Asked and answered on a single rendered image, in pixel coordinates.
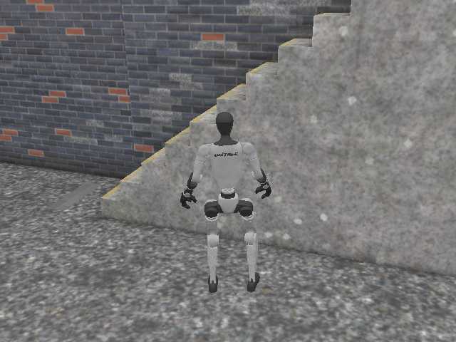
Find stairs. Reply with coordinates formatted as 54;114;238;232
100;0;456;277

